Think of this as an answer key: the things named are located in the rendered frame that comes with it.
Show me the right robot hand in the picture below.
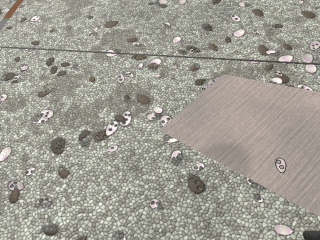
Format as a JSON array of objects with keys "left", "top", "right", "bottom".
[{"left": 303, "top": 230, "right": 320, "bottom": 240}]

